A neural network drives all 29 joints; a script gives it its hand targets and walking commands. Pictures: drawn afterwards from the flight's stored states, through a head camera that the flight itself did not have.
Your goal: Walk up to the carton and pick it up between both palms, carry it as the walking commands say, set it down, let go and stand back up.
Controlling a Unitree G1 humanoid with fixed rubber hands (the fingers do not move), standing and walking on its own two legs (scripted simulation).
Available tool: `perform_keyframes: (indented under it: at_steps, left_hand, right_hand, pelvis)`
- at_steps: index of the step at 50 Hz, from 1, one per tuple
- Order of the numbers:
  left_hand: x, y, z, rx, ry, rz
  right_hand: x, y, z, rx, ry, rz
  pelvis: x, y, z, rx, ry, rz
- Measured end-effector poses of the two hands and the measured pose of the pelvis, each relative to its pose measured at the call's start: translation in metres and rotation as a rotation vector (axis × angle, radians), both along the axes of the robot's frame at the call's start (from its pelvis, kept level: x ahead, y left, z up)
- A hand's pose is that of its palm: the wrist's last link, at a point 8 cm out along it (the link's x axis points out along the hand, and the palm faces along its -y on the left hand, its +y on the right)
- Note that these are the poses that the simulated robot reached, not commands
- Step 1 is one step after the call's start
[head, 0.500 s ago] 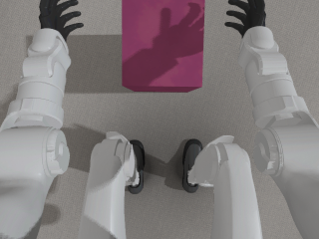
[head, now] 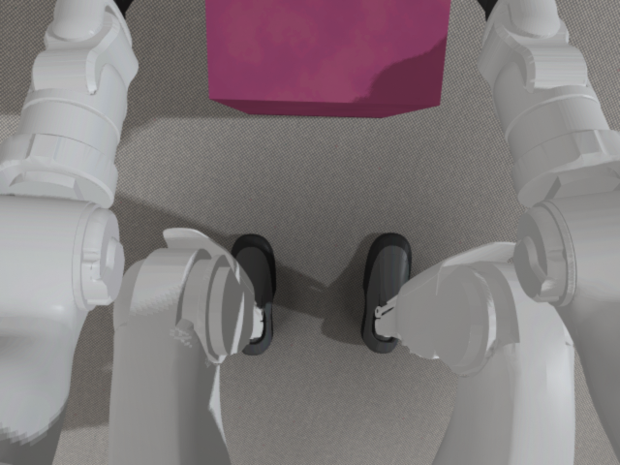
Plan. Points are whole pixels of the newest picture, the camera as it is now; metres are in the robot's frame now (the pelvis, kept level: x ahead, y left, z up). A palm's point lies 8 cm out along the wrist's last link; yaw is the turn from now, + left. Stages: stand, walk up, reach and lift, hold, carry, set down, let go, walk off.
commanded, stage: reach and lift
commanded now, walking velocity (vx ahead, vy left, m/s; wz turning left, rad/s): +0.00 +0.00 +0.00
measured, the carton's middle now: (322, 12) +0.55 +0.02 -0.25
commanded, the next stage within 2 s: none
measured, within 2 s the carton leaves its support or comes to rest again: leaves its support in 1.60 s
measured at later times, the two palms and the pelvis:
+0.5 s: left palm out of the picture +0.54 +0.22 -0.18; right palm out of the picture +0.55 -0.14 -0.18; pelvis +0.00 +0.00 -0.01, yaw +1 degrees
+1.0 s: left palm out of the picture +0.54 +0.17 -0.19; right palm out of the picture +0.56 -0.12 -0.19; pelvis +0.00 +0.00 +0.00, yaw +0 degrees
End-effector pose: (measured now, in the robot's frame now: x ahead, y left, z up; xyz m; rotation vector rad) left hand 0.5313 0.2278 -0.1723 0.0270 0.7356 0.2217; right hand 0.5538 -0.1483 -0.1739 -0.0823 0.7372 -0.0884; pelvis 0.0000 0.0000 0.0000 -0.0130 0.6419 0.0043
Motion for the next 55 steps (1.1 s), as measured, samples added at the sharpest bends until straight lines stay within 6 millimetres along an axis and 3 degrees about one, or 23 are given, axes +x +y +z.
perform_keyframes:
  at_steps: [8, 24, 33, 46, 55]
  left_hand:
    - [0.004, -0.003, -0.019, -0.005, -0.007, -0.005]
    - [0.005, -0.009, -0.006, -0.012, 0.003, -0.013]
    - [0.007, -0.025, -0.011, -0.025, 0.000, -0.036]
    - [0.009, -0.058, -0.017, -0.048, -0.008, -0.091]
    - [0.008, -0.057, -0.017, -0.035, -0.007, -0.087]
  right_hand:
    - [0.002, 0.001, -0.018, 0.000, -0.003, -0.003]
    - [0.001, 0.009, -0.010, 0.021, 0.004, 0.001]
    - [0.003, 0.022, -0.013, 0.037, -0.002, 0.021]
    - [0.003, 0.023, -0.014, 0.020, -0.006, 0.018]
    - [0.004, 0.025, -0.013, 0.015, -0.003, 0.025]
  pelvis:
    - [-0.002, 0.002, -0.014, -0.004, -0.041, 0.004]
    - [-0.002, 0.002, -0.010, 0.001, -0.030, 0.009]
    - [-0.002, -0.001, -0.008, 0.003, -0.025, 0.010]
    - [-0.002, -0.003, -0.005, 0.004, -0.032, 0.002]
    - [-0.002, -0.006, -0.002, 0.011, -0.037, -0.002]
